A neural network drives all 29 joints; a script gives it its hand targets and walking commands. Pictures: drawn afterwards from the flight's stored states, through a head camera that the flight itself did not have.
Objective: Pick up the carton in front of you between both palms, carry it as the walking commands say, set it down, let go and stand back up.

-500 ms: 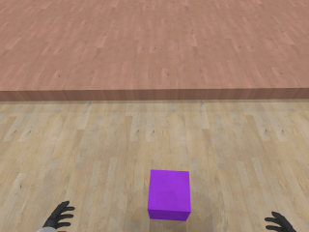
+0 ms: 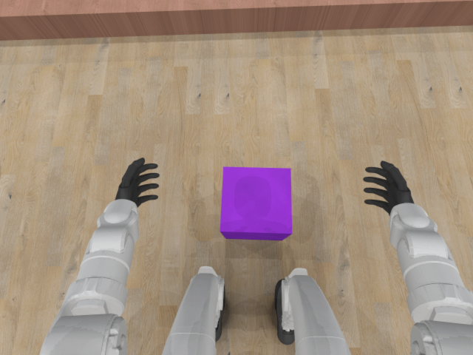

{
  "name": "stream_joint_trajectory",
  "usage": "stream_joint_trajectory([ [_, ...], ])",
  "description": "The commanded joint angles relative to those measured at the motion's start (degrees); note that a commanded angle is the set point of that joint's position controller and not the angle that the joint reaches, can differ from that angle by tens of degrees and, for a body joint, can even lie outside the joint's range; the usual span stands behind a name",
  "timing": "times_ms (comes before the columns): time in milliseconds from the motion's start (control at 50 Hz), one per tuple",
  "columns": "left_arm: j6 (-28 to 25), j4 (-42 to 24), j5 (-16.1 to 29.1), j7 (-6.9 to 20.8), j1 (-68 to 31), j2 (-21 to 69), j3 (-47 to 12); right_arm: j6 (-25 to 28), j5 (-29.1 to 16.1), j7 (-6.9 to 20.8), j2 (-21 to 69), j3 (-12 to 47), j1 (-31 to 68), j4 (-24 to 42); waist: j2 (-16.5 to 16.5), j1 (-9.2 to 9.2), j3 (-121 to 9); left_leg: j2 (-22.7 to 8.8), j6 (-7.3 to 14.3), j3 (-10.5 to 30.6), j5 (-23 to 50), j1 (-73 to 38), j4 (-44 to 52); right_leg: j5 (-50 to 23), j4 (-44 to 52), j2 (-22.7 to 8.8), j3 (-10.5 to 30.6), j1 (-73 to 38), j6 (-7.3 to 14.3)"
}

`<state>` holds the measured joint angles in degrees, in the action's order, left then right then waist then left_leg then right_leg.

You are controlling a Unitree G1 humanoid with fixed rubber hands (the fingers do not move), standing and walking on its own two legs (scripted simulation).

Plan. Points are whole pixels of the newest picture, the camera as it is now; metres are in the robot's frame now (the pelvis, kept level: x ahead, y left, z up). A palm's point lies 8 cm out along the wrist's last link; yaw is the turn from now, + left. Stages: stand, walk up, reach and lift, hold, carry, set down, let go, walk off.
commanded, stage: reach and lift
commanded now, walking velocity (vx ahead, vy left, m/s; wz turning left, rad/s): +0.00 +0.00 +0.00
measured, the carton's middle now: (255, 206) +0.43 -0.01 -0.56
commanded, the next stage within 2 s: none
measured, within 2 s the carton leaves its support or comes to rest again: neither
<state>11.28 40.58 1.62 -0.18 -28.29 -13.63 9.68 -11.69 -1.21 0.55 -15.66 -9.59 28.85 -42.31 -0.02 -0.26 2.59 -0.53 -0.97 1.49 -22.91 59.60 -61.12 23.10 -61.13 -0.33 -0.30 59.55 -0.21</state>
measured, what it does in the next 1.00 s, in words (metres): lowers itself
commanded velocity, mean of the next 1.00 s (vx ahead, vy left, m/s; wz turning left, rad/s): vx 0.00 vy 0.00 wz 0.00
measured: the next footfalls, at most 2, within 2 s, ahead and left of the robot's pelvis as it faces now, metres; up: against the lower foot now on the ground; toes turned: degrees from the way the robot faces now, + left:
none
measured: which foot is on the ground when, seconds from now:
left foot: down 0.00-1.00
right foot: down 0.00-1.00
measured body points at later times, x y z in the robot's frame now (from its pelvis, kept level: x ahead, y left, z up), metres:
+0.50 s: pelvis -0.03 +0.00 -0.09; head +0.26 -0.01 +0.25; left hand +0.47 +0.18 -0.21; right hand +0.46 -0.20 -0.21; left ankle +0.05 +0.13 -0.65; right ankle +0.05 -0.12 -0.65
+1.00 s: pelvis -0.07 +0.01 -0.27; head +0.28 +0.00 +0.02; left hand +0.44 +0.19 -0.44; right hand +0.44 -0.21 -0.44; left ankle +0.05 +0.13 -0.65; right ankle +0.05 -0.12 -0.65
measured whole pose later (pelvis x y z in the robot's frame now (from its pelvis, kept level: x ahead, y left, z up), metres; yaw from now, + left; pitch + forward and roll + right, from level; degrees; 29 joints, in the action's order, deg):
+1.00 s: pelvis -0.07 +0.01 -0.27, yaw +0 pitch +44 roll +0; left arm 2.6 53.3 9.0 -6.8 -64.4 -15.9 7.9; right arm -1.5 -11.2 -4.8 -18.9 -8.6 65.0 -55.8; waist 0.4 -0.7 5.7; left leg 2.6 -2.3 2.1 -29.6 128.7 -114.1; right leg 29.5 -114.1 2.2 2.8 128.8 -2.9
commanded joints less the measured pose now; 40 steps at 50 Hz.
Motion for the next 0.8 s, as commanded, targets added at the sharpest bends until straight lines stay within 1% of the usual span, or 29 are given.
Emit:
stream_joint_trajectory([
  [0,-2.34,0.98,-0.77,-1.71,-19.3,-7.7,3.3,2.71,-0.15,-1.38,-6.41,-3.49,19.07,0.54,0.6,0.4,-41.09,3.77,-1.6,-2.33,16.89,-7.13,1.92,-19.91,2.34,3.19,-0.03,-10.98,-2.4],
  [20,-2.99,-3.21,0.31,-2.11,-25.67,-7.68,1.0,3.82,-1.29,-0.95,-7.91,-5.16,21.07,2.51,1.69,-2.39,-45.56,2.96,-1.71,-1.34,15.69,-9.4,3.01,-17.24,1.31,3.87,-2.21,-6.95,-1.99],
  [40,-2.75,-0.53,1.27,-1.92,-26.71,-3.65,1.63,3.93,-1.38,-1.15,-7.85,-4.68,22.76,-0.46,4.4,-2.13,-45.13,3.39,-2.35,-1.41,13.41,-11.93,1.11,-13.35,2.04,3.55,-1.78,-3.31,-1.64],
  [60,-2.72,2.31,0.05,-2.17,-28.65,-7.42,4.24,3.34,-1.78,-1.43,-6.48,-2.94,25.86,-3.22,2.46,1.55,-44.94,3.38,-1.9,-2.48,11.76,-8.76,1.78,-11.2,2.96,3.16,-0.77,-3.57,-2.08],
  [80,-3.41,0.06,2.47,-2.26,-34.3,-6.21,2.22,4.31,-2.9,-1.63,-6.6,-3.14,32.63,3.14,1.32,-3.16,-48.86,3.34,-1.85,-1.74,10.45,-5.06,0.58,-12.9,0.23,3.5,-2.15,-6.34,-1.96],
  [100,-4.0,0.58,1.81,-2.52,-35.86,-9.19,5.61,4.2,-2.1,-2.17,-8.42,-2.69,35.82,0.97,-1.66,1.2,-50.77,3.72,-1.79,-3.44,7.42,-0.74,0.86,-8.94,0.82,3.08,-0.45,-9.48,-2.54],
  [120,-3.46,6.09,1.56,-2.73,-38.17,-7.14,4.02,3.92,-2.77,-2.01,-7.26,-3.43,38.34,-4.28,2.27,0.74,-47.1,4.16,-1.4,-3.61,5.62,0.93,1.22,-7.56,0.98,3.14,-0.75,-4.63,-1.64],
  [160,-4.15,4.84,1.64,-2.8,-46.17,-10.53,5.45,4.19,-3.46,-2.76,-6.69,-4.63,43.99,-2.62,0.83,0.51,-53.32,3.62,-0.95,-3.5,5.18,2.0,-0.34,-7.87,-0.35,3.67,-0.77,-3.07,-2.27],
  [220,-4.54,10.81,2.76,-2.34,-43.32,-5.97,4.08,4.57,-3.33,-2.87,-3.18,-2.49,40.67,-8.76,-0.42,-1.13,-53.22,3.82,-0.7,-2.94,4.83,5.02,-1.46,-7.44,-2.49,3.3,-1.34,-1.72,-2.59],
  [260,-5.5,10.52,-0.59,-1.61,-42.78,-6.72,7.98,4.81,-0.04,-2.83,-2.73,-4.22,43.65,-8.09,-0.96,2.85,-57.02,4.55,-1.27,-4.78,5.81,9.99,-2.82,-7.37,-3.22,3.47,0.47,-4.88,-3.04],
  [280,-6.57,9.79,1.25,-1.43,-43.05,-4.58,5.84,6.12,0.66,-2.51,-2.92,-6.4,41.31,-6.6,-2.3,-3.12,-58.4,4.61,-1.12,-3.42,7.42,8.98,-3.64,-10.31,-3.97,3.8,-1.69,-1.11,-3.1],
  [300,-7.15,11.31,-1.19,-1.37,-43.24,-5.02,8.02,6.34,2.47,-2.56,-3.1,-8.6,43.91,-8.65,0.06,1.04,-57.55,4.5,-1.6,-4.23,9.15,10.4,-6.01,-11.39,-5.22,4.04,-0.2,1.42,-2.57],
  [320,-7.11,10.84,-1.31,-1.7,-44.34,-4.3,7.99,7.14,3.23,-2.72,-3.98,-9.4,44.01,-6.61,-1.91,-2.3,-58.45,4.73,-1.81,-3.35,8.03,11.16,-6.63,-11.19,-6.63,3.82,-1.53,3.26,-3.26],
  [380,-9.1,11.06,-4.51,-1.88,-39.92,-4.72,12.01,8.91,4.76,-3.38,0.12,-9.26,40.47,-5.64,-2.91,0.99,-56.73,5.71,-1.57,-4.34,11.53,19.03,-10.66,-14.48,-9.61,3.86,-0.24,5.96,-3.29],
  [400,-9.45,9.67,-3.24,-2.26,-40.41,-3.2,10.3,9.51,5.68,-3.68,-2.29,-11.72,39.25,-6.93,-0.08,-1.36,-59.82,5.97,-1.77,-3.49,14.08,16.26,-12.3,-17.6,-11.7,4.32,-0.62,9.0,-2.93],
  [420,-10.41,10.77,-3.41,-2.17,-38.56,-3.05,10.11,9.81,4.04,-3.53,2.8,-7.82,38.88,-7.7,-2.98,0.53,-57.86,5.4,-1.46,-3.74,14.8,24.36,-12.74,-21.19,-13.41,4.53,0.53,7.72,-2.48],
  [460,-10.62,9.05,-4.46,-2.48,-42.49,-4.74,10.51,9.75,2.31,-3.8,0.35,-7.81,40.7,-8.1,-0.49,0.59,-56.99,5.87,-1.5,-4.14,11.64,24.81,-17.05,-17.13,-16.15,4.12,0.87,12.68,-2.35],
  [500,-11.16,6.64,-0.52,-3.11,-41.39,-2.16,8.75,10.6,3.7,-3.89,-2.45,-9.79,39.96,-6.02,-2.78,-1.88,-58.41,5.57,-1.58,-3.16,13.87,26.84,-18.55,-19.26,-18.67,4.61,-0.72,13.79,-1.99],
  [520,-11.66,7.65,-2.21,-3.27,-39.72,-5.06,7.15,10.72,0.48,-4.16,0.92,-6.4,38.35,-7.41,0.61,2.05,-58.12,5.26,-0.99,-3.37,14.36,25.55,-21.13,-18.31,-21.57,4.48,-0.53,18.3,-2.28],
  [540,-11.44,5.57,-0.7,-3.68,-40.76,-3.93,6.09,11.37,1.59,-4.38,-3.88,-7.77,38.93,-3.12,0.04,-2.64,-62.66,5.2,-1.51,-2.82,17.89,23.26,-23.31,-20.77,-22.01,4.49,-0.37,17.82,-1.63],
  [560,-11.46,7.36,0.24,-4.14,-39.74,-5.03,5.65,11.39,0.16,-4.71,-2.04,-5.43,37.47,-6.97,-0.57,-0.16,-63.32,5.15,-1.08,-2.83,16.43,23.65,-24.18,-18.75,-24.05,4.79,-0.58,18.83,-2.24],
  [580,-11.72,7.66,0.31,-3.99,-36.85,-3.38,4.29,11.83,-1.47,-4.12,-3.47,-5.12,36.14,-5.93,2.08,-2.06,-64.1,4.88,-1.81,-2.99,18.2,26.87,-26.48,-23.54,-27.09,4.39,-1.7,19.55,-1.46],
  [600,-12.29,6.34,0.99,-4.2,-37.68,-3.75,4.3,12.13,-3.81,-4.27,-0.93,-2.53,37.02,-3.25,0.98,0.12,-64.98,4.68,-1.46,-3.98,17.0,27.21,-29.06,-22.11,-28.58,4.61,-0.59,17.98,-1.65],
  [620,-12.29,2.96,1.7,-4.7,-38.21,-4.95,4.3,12.35,-2.03,-4.74,-3.9,-4.02,38.13,-1.23,-1.32,0.04,-70.03,5.12,-1.36,-2.83,20.27,26.18,-30.56,-24.18,-31.26,4.37,-1.16,18.29,-2.69],
  [640,-12.01,-0.18,3.28,-4.97,-39.57,-4.57,2.34,11.97,-4.64,-4.74,-5.24,-2.48,39.25,-2.17,3.36,-0.59,-73.35,4.96,-1.23,-2.96,23.1,23.25,-30.58,-26.26,-32.46,4.1,-1.19,17.64,-2.34],
  [660,-11.47,3.03,5.44,-5.36,-38.01,-3.91,1.61,12.27,-5.27,-4.89,-6.18,-1.89,37.15,-1.66,-0.6,-2.7,-74.59,4.74,-1.17,-2.51,24.44,22.47,-33.59,-26.82,-32.9,4.38,-1.59,20.55,-2.53],
  [680,-11.32,2.04,5.39,-5.32,-38.51,-4.07,0.44,12.18,-6.29,-5.24,-6.18,-2.17,36.36,-3.05,3.12,-2.31,-72.81,5.14,-1.94,-2.74,23.0,23.84,-33.52,-26.12,-34.15,4.69,-1.6,20.82,-1.95],
  [740,-10.88,4.44,6.45,-5.08,-38.37,-5.34,0.25,12.14,-6.75,-5.52,-6.02,-1.03,37.82,-2.16,1.87,-2.53,-67.14,4.63,-1.24,-1.65,19.44,26.24,-37.46,-20.7,-38.38,3.08,-2.85,29.18,-2.96],
  [780,-11.38,1.82,5.28,-5.29,-38.54,-6.64,0.35,12.26,-6.73,-6.01,-7.86,-1.39,39.08,-2.17,3.02,0.26,-67.77,4.68,-1.93,-3.54,16.33,28.44,-40.18,-16.11,-38.73,3.19,-1.22,32.52,-2.39],
])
